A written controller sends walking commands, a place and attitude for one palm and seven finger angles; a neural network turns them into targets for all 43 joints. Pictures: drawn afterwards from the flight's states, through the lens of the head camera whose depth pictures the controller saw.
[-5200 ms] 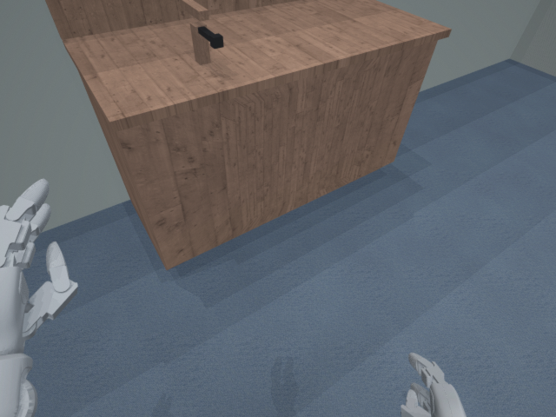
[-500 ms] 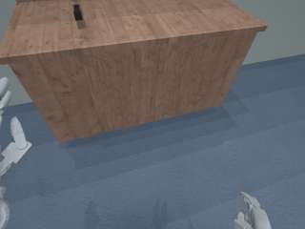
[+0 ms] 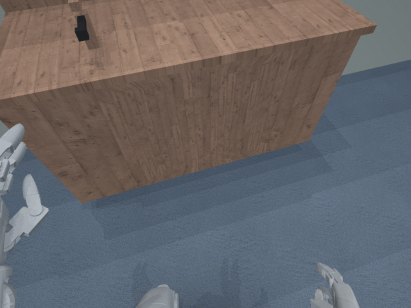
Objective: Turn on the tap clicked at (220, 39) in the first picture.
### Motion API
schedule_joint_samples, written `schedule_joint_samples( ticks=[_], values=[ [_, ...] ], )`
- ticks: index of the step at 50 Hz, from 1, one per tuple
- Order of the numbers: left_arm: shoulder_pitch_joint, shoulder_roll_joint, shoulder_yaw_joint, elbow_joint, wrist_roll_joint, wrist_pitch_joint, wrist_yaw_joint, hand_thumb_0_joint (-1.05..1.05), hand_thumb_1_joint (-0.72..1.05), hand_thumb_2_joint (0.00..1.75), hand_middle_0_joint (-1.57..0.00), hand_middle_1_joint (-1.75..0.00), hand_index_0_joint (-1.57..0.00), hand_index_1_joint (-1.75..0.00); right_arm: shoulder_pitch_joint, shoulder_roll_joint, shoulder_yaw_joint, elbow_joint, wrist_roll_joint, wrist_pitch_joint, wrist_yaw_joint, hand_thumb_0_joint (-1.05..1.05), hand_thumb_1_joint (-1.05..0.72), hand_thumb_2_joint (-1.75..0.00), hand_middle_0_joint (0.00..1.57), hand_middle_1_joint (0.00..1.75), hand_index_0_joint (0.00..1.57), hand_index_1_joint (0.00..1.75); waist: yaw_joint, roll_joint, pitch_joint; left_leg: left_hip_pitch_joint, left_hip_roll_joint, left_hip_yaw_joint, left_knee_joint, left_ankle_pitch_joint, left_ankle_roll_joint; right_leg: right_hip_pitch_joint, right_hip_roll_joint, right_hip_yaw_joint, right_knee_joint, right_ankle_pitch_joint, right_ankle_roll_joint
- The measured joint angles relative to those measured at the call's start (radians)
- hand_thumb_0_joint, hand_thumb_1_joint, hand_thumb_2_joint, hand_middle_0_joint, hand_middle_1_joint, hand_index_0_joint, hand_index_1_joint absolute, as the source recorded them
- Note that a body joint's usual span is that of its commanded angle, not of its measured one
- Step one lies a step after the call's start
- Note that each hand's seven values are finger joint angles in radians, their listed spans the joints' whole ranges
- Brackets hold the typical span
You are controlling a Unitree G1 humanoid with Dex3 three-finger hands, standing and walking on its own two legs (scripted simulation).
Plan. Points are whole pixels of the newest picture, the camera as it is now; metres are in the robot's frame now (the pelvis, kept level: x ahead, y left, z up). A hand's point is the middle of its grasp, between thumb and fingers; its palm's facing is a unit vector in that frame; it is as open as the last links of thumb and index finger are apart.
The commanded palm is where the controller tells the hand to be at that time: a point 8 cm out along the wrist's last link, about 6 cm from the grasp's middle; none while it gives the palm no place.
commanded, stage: take the last steps up to it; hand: left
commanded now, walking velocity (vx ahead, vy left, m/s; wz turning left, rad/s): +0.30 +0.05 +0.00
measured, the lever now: (82, 33) +0.76 +0.39 +0.12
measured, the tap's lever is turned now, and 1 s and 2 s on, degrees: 0 0 0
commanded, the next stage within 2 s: come to a stop and stand still in 1.36 s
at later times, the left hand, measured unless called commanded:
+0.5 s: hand (71, 142) +0.33 +0.23 +0.17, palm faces +0.40 -0.77 -0.49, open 7.4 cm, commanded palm +0.28 +0.28 +0.17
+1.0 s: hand (84, 89) +0.45 +0.25 +0.18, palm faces +0.38 -0.83 -0.41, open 7.4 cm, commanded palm +0.39 +0.29 +0.17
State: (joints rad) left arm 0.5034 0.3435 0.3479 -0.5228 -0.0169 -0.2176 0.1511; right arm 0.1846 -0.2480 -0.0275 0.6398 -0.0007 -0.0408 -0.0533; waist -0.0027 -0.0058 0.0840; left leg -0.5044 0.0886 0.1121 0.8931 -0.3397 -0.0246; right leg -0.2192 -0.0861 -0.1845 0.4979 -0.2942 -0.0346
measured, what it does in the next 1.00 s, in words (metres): walks ahead: left foot, then right foot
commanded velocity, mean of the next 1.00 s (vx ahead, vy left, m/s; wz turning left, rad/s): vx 0.28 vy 0.04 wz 0.01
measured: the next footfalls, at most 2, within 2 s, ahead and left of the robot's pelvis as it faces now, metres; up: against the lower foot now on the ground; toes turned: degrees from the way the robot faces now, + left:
left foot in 0.14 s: +0.14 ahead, +0.15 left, +0.00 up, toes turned +10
right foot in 0.46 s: +0.19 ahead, -0.12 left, +0.00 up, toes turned -10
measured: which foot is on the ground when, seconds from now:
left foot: up 0.00-0.12, down 0.14-0.46, up 0.48-0.76, down 0.78-1.00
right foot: down 0.00-0.14, up 0.16-0.44, down 0.46-0.80, up 0.82-1.00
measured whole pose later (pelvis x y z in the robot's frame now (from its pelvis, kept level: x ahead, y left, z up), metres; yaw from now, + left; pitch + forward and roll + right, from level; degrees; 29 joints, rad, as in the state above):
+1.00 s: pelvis +0.23 +0.01 +0.00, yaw -1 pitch +1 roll -1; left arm 0.47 0.38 0.38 -0.55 -0.03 -0.23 0.15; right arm 0.19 -0.14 0.01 0.59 0.01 -0.11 -0.04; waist -0.01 0.00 0.05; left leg -0.27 0.09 0.15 0.51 -0.25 0.01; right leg -0.45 -0.07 -0.11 0.90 -0.40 0.02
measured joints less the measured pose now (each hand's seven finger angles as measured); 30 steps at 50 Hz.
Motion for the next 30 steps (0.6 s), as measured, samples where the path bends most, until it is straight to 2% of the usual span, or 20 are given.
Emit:
schedule_joint_samples(
  ticks=[6,7,8,10,12,13,15,17,22,23,24,26,28,30],
  values=[
    [0.016,0.033,0.017,-0.076,-0.002,-0.007,0.022,0.02,0.88,0.9,-0.21,-0.31,-0.22,-0.3,0.025,-0.028,-0.03,-0.055,0.001,-0.016,-0.015,0.01,-0.91,-0.9,0.2,0.3,0.2,0.3,0.013,-0.025,-0.003,0.155,-0.019,0.067,-0.355,0.111,0.018,0.036,-0.011,0.015,0.065,-0.083,0.037],
    [0.006,0.04,0.025,-0.078,-0.003,-0.01,0.026,0.02,0.88,0.9,-0.21,-0.31,-0.22,-0.3,0.023,-0.026,-0.034,-0.063,0.002,-0.019,-0.018,0.01,-0.91,-0.9,0.2,0.3,0.2,0.3,0.013,-0.027,-0.007,0.175,-0.022,0.071,-0.378,0.161,0.033,0.022,-0.016,0.023,0.121,-0.113,0.042],
    [-0.018,0.049,0.033,-0.066,-0.005,-0.013,0.028,0.02,0.88,0.9,-0.21,-0.31,-0.22,-0.3,0.012,-0.012,-0.039,-0.063,0.005,-0.02,-0.02,0.01,-0.91,-0.9,0.2,0.3,0.2,0.3,0.013,-0.043,-0.002,0.174,-0.029,0.078,-0.346,0.158,0.043,-0.005,-0.024,0.048,0.212,-0.149,0.045],
    [-0.071,0.058,0.04,-0.013,-0.004,-0.016,0.026,0.02,0.88,0.9,-0.21,-0.31,-0.22,-0.3,-0.011,0.019,-0.032,-0.056,0.005,-0.022,-0.019,0.01,-0.91,-0.9,0.2,0.3,0.2,0.3,0.005,-0.048,-0.005,0.17,-0.028,0.078,-0.298,0.104,0.051,-0.09,-0.004,0.098,0.441,-0.225,0.043],
    [-0.099,0.06,0.043,0.02,-0.006,-0.004,0.019,0.02,0.89,0.9,-0.21,-0.3,-0.21,-0.3,-0.025,0.053,-0.014,-0.048,0.009,-0.032,-0.01,0.01,-0.91,-0.9,0.2,0.3,0.2,0.3,-0.007,-0.039,-0.015,0.178,-0.019,0.068,-0.302,0.082,0.05,-0.17,0.014,0.111,0.585,-0.228,0.047],
    [-0.099,0.057,0.043,0.019,-0.008,0.002,0.016,0.02,0.89,0.9,-0.21,-0.3,-0.21,-0.3,-0.028,0.07,-0.003,-0.046,0.01,-0.037,-0.004,0.01,-0.91,-0.9,0.2,0.3,0.2,0.3,-0.01,-0.034,-0.02,0.185,-0.014,0.066,-0.314,0.083,0.047,-0.203,0.015,0.109,0.607,-0.213,0.05],
    [-0.075,0.045,0.038,-0.006,-0.012,0.006,0.011,0.02,0.89,0.9,-0.21,-0.3,-0.21,-0.3,-0.024,0.098,0.019,-0.048,0.01,-0.05,0.009,0.01,-0.91,-0.9,0.2,0.3,0.2,0.3,-0.011,-0.022,-0.027,0.202,-0.002,0.066,-0.343,0.089,0.038,-0.244,0.007,0.094,0.569,-0.168,0.055],
    [-0.04,0.037,0.028,-0.035,-0.012,-0.001,0.004,0.02,0.89,0.9,-0.21,-0.3,-0.21,-0.3,-0.009,0.118,0.037,-0.051,0.007,-0.062,0.016,0.01,-0.91,-0.9,0.2,0.3,0.2,0.3,-0.009,-0.004,-0.031,0.22,0.008,0.062,-0.368,0.09,0.03,-0.248,0.0,0.074,0.456,-0.123,0.059],
    [0.003,0.055,0.026,-0.026,-0.009,-0.008,-0.001,0.02,0.89,0.9,-0.21,-0.3,-0.21,-0.3,0.033,0.133,0.062,-0.043,0.005,-0.064,0.01,0.01,-0.9,-0.9,0.21,0.3,0.2,0.3,0.009,0.037,-0.032,0.245,0.029,0.042,-0.332,0.039,-0.002,-0.141,0.013,0.024,0.132,-0.037,0.064],
    [-0.002,0.062,0.03,-0.015,-0.007,-0.005,0.0,0.02,0.89,0.9,-0.21,-0.3,-0.21,-0.3,0.04,0.13,0.064,-0.041,0.005,-0.06,0.007,0.01,-0.9,-0.9,0.21,0.3,0.2,0.3,0.013,0.039,-0.034,0.235,0.03,0.035,-0.29,0.01,-0.005,-0.115,0.017,0.023,0.081,-0.002,0.051],
    [-0.017,0.054,0.027,0.003,-0.002,-0.003,0.0,0.02,0.89,0.9,-0.21,-0.3,-0.21,-0.3,0.039,0.117,0.061,-0.031,0.006,-0.054,0.005,0.01,-0.9,-0.9,0.21,0.3,0.2,0.3,0.016,0.055,-0.032,0.214,0.037,0.021,-0.222,-0.036,0.006,-0.115,0.023,0.016,0.096,0.031,0.029],
    [-0.057,0.024,0.01,0.038,-0.003,0.008,-0.002,0.02,0.89,0.9,-0.21,-0.31,-0.21,-0.3,0.022,0.087,0.05,0.008,0.006,-0.038,0.005,0.01,-0.9,-0.89,0.21,0.3,0.2,0.3,0.025,0.069,-0.025,0.142,0.011,-0.028,-0.008,-0.123,0.013,-0.115,0.019,0.008,0.142,0.003,0.006],
    [-0.078,-0.006,0.001,0.061,-0.006,0.013,-0.003,0.02,0.88,0.9,-0.21,-0.31,-0.22,-0.3,0.004,0.058,0.04,0.041,0.006,-0.023,0.007,0.01,-0.9,-0.89,0.21,0.3,0.2,0.3,0.028,0.06,-0.016,0.07,-0.019,-0.051,0.177,-0.119,0.007,-0.091,0.013,0.01,0.129,-0.016,0.003],
    [-0.072,-0.023,-0.001,0.065,-0.003,0.009,-0.001,0.02,0.88,0.9,-0.21,-0.31,-0.22,-0.3,-0.005,0.035,0.03,0.05,0.004,-0.013,0.005,0.02,-0.9,-0.89,0.21,0.3,0.2,0.3,0.018,0.047,-0.011,0.023,-0.025,-0.049,0.228,-0.088,0.001,-0.06,0.009,0.008,0.084,-0.005,0.014]
  ],
)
